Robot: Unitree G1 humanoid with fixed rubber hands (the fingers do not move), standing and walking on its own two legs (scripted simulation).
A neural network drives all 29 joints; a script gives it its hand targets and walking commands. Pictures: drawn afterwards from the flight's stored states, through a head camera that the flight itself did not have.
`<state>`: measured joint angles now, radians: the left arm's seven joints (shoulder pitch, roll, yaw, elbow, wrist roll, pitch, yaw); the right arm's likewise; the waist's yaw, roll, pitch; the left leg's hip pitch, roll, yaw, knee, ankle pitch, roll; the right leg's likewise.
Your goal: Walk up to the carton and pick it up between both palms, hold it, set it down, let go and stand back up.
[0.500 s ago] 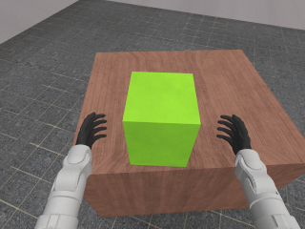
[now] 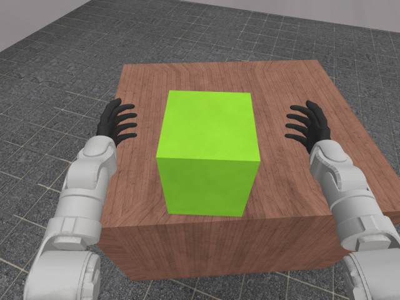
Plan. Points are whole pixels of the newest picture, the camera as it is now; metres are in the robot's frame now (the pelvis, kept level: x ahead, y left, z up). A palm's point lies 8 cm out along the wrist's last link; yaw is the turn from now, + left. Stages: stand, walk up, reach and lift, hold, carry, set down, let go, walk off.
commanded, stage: reach and lift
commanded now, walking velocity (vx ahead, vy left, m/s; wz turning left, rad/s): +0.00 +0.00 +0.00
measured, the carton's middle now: (207, 156) +0.47 +0.03 -0.02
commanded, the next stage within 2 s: none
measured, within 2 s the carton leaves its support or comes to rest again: neither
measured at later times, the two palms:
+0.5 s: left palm (108, 110) +0.44 +0.23 +0.15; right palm (313, 110) +0.46 -0.18 +0.15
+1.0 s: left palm (123, 155) +0.42 +0.22 +0.03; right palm (284, 154) +0.44 -0.15 +0.04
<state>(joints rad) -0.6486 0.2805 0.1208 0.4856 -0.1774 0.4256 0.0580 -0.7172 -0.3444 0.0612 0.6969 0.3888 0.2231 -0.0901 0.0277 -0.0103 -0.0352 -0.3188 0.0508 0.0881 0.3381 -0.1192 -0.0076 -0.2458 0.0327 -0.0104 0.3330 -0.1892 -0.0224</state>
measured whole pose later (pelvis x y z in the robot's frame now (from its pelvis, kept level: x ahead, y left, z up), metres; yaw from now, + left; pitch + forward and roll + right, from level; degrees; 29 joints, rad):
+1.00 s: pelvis -0.01 +0.01 -0.02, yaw +1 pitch +21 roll -2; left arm -0.93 0.22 0.03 1.33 -0.18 -0.24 0.08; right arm -0.92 -0.22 -0.02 1.27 0.24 -0.17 -0.06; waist 0.03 0.00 -0.22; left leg -0.74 0.06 0.05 0.52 -0.15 0.00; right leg -0.63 0.04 -0.05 0.47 -0.21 -0.02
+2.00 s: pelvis +0.00 +0.02 +0.00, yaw +0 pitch +14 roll -1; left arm -0.78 -0.05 0.52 1.13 0.39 -0.30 0.10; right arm -0.77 0.08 -0.70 1.07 -0.50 -0.30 -0.06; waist 0.03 -0.01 -0.07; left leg -0.50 0.04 0.08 0.38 -0.12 0.01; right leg -0.42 0.02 -0.01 0.35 -0.17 -0.01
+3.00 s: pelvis +0.01 +0.01 +0.00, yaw +1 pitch +14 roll -1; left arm -0.72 -0.08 0.53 0.99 0.43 -0.26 0.07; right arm -0.74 0.11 -0.67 1.03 -0.49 -0.34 -0.06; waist 0.03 -0.02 -0.05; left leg -0.45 0.04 0.08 0.32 -0.11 0.00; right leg -0.36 0.03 -0.02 0.29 -0.16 -0.02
